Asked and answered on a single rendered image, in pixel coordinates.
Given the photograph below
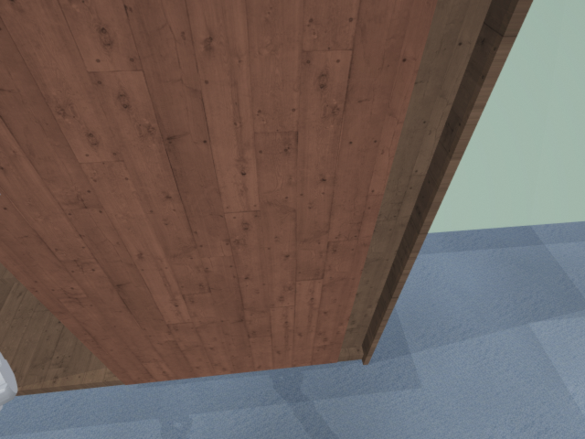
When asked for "wardrobe door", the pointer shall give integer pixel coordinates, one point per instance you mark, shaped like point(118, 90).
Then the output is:
point(191, 186)
point(455, 27)

